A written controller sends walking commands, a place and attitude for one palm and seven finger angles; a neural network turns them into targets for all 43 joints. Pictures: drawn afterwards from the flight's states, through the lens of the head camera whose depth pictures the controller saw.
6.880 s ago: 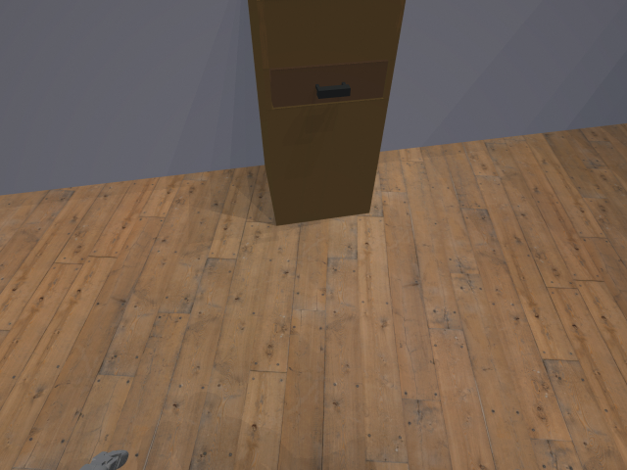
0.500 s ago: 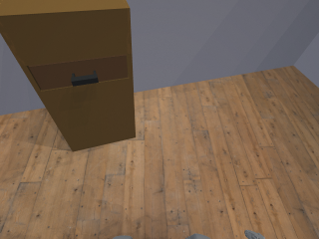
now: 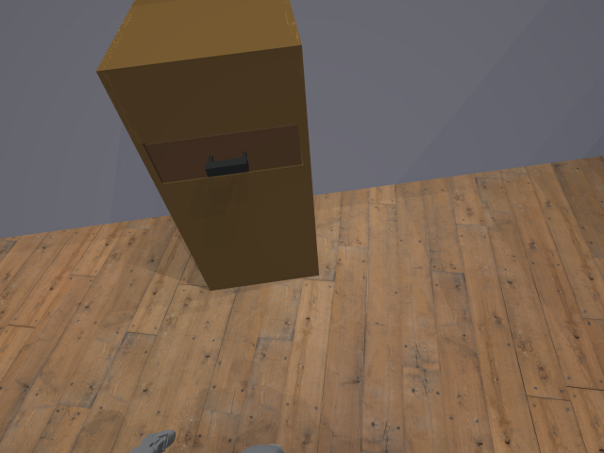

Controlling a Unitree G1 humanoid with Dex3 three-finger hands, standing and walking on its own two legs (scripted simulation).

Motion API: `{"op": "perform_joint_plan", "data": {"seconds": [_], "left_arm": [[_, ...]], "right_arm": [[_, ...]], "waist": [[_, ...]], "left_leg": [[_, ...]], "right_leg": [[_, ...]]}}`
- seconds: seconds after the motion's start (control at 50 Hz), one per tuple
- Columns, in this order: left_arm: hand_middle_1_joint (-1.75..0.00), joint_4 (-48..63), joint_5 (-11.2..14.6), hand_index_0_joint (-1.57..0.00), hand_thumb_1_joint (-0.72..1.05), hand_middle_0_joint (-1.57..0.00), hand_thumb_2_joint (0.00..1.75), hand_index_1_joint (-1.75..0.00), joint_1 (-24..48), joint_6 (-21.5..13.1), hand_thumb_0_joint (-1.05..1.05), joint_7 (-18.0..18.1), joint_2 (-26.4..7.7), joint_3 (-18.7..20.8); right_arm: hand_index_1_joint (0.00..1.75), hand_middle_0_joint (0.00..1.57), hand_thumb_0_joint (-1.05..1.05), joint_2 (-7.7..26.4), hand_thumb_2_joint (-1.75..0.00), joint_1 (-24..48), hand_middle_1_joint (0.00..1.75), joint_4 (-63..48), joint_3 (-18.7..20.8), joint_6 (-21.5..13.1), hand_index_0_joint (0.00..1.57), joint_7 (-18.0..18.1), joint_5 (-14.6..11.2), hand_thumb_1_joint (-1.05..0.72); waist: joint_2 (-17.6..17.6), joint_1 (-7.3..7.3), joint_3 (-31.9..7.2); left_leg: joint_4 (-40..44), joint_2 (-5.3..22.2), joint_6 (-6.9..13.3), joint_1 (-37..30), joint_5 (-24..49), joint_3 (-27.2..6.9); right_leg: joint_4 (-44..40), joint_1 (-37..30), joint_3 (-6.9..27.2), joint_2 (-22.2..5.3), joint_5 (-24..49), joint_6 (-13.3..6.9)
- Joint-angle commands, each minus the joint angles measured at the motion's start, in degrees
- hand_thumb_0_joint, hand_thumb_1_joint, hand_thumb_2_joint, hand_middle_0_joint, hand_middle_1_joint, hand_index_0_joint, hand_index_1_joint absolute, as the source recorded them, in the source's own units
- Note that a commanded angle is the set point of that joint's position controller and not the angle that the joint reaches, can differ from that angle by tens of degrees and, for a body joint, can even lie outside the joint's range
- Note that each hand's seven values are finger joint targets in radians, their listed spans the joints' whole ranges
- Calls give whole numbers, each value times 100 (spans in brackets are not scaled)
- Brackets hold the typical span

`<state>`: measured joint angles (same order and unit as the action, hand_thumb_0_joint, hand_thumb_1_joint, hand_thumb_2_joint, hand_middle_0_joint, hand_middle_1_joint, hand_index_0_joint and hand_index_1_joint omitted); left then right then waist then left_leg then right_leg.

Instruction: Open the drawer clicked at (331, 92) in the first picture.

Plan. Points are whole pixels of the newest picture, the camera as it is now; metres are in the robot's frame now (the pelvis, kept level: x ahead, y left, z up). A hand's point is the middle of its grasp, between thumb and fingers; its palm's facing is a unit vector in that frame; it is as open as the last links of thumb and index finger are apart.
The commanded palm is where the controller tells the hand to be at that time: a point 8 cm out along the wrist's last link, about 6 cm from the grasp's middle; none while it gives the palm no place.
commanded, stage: turn to face it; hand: left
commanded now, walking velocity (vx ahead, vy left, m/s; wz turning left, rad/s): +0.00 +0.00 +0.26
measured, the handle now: (227, 161) +0.81 +0.23 -0.12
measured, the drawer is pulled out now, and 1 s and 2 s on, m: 0.00 0.00 0.00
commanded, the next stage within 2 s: take the last steps up to it in 0.04 s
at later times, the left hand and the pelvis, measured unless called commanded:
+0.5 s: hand out of the picture -0.05 +0.22 -0.18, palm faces +0.16 -0.97 -0.18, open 7.4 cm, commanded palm none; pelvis +0.02 +0.03 +0.00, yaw +5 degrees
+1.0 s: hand (228, 399) +0.24 +0.15 -0.16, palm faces +0.11 -0.97 -0.23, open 7.3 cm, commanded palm none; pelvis +0.18 -0.04 +0.00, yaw +4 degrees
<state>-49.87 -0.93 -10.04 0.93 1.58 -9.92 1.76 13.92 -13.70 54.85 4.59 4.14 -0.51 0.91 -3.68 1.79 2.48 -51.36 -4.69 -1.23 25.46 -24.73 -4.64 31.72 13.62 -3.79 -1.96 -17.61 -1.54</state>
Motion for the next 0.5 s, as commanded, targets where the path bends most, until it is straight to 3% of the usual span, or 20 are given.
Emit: {"op": "perform_joint_plan", "data": {"seconds": [0.0, 0.04, 0.12, 0.16, 0.22, 0.26, 0.3, 0.32, 0.34, 0.36, 0.38, 0.4, 0.44, 0.48], "left_arm": [[-30, 350, 12, -20, 90, -20, 90, -30, 155, -143, 0, 53, -994, 245], [-30, 251, 2, -20, 90, -20, 90, -30, -82, -189, 0, 50, -970, 238], [-30, -13, -46, -20, 90, -20, 90, -30, -621, -184, 0, 54, -1034, 265], [-30, -184, -82, -20, 90, -20, 90, -30, -882, -213, 0, 30, -1088, 285], [-30, -468, -114, -20, 90, -20, 90, -30, -1182, -245, 0, -20, -1098, 272], [-30, -599, -99, -20, 90, -20, 90, -30, -1162, -250, 0, -53, -1108, 262], [-30, -730, -32, -20, 90, -20, 90, -30, -986, -228, 0, -77, -971, 223], [-30, -726, 19, -20, 90, -20, 90, -30, -944, -214, 0, -96, -756, 164], [-30, -630, 41, -20, 90, -20, 90, -30, -865, -207, 0, -143, -436, 91], [-30, -452, -17, -20, 90, -20, 90, -30, -513, -220, 0, -149, -406, 57], [-30, -361, -68, -20, 90, -20, 90, -30, -240, -206, 0, -173, -537, 111], [-30, -449, -91, -20, 90, -20, 90, -30, -172, -160, 0, -194, -575, 140], [-30, -697, -76, -20, 90, -20, 90, -30, -332, -150, 0, -276, -578, 169], [-30, -842, -55, -20, 90, -20, 90, -30, -601, -131, 0, -323, -474, 160]], "right_arm": [[30, 20, 0, 423, -90, -93, 30, -265, 151, -81, 20, -53, 38, -90], [30, 20, 0, 367, -90, -110, 30, -197, 116, -91, 20, -45, 30, -90], [30, 20, 0, 307, -90, 333, 30, -231, 53, -93, 20, -17, 11, -90], [30, 20, 0, 205, -90, 443, 30, -245, -12, -150, 20, -22, 21, -90], [30, 20, 0, 78, -90, 619, 30, -249, -76, -283, 20, -64, 36, -90], [30, 20, 0, 32, -90, 371, 30, -135, -115, -378, 20, -51, 38, -90], [30, 20, 0, 13, -90, -193, 30, 141, -138, -471, 20, 0, 33, -90], [30, 20, 0, 249, -90, -522, 30, 279, -108, -546, 20, 47, 28, -90], [30, 20, 0, 763, -90, -988, 30, 416, 16, -583, 20, 93, 69, -90], [30, 20, 0, 1082, -90, -1325, 30, 445, 88, -541, 20, 128, 90, -90], [30, 20, 0, 1116, -90, -1297, 30, 432, 82, -513, 20, 154, 108, -90], [30, 20, 0, 883, -90, -1115, 30, 453, 22, -553, 20, 194, 109, -90], [30, 20, 0, 498, -90, -695, 30, 371, -116, -616, 20, 214, 83, -90], [30, 20, 0, 402, -90, -619, 30, 355, -138, -695, 20, 228, 55, -90]], "waist": [[1127, 37, 112], [1354, -53, -17], [1390, -320, -10], [1400, -424, -170], [1581, -572, -143], [1529, -463, -198], [1287, -174, -269], [568, -16, -363], [-882, 237, -397], [-1153, 404, -30], [-591, 420, 304], [-758, 330, 500], [-730, 100, 905], [-532, -68, 815]], "left_leg": [[-1750, 473, -137, 583, 397, 73], [-1640, 521, -226, 612, 564, 186], [-894, 623, -299, 441, 237, 364], [-180, 653, -267, 299, 41, 542], [772, 636, -122, -113, -99, 810], [1510, 586, -19, -668, 42, 988], [2676, 510, 42, -1906, 713, 1132], [3161, 889, 133, -2754, 762, 698], [3581, 2140, 542, -3330, 155, -975], [4064, 2934, 1039, -3247, 161, -1916], [4139, 3130, 1260, -2867, 176, -1832], [4236, 2887, 1155, -2517, 268, -1554], [4288, 2444, 913, -1957, 798, -759], [4255, 2181, 865, -1896, 1449, -217]], "right_leg": [[-1575, 47, 912, -1441, 1250, -376], [-1490, -361, 624, -1378, 1672, -378], [-1398, -611, 646, -1554, 2153, -537], [-1452, -935, 701, -1581, 1817, -582], [-1670, -887, 866, -1576, 687, -618], [-1602, -691, 789, -1458, 207, -589], [-1237, 17, 503, -1125, -508, -314], [-613, 669, 240, -903, -608, -96], [641, 1747, -342, -317, -980, 202], [1662, 2490, -397, -123, -1580, 266], [2308, 2656, -43, -327, -1404, 185], [2678, 2683, 121, -437, -1084, 227], [2940, 2435, 259, -540, -391, 260], [2947, 2237, 174, -495, 25, 334]]}}
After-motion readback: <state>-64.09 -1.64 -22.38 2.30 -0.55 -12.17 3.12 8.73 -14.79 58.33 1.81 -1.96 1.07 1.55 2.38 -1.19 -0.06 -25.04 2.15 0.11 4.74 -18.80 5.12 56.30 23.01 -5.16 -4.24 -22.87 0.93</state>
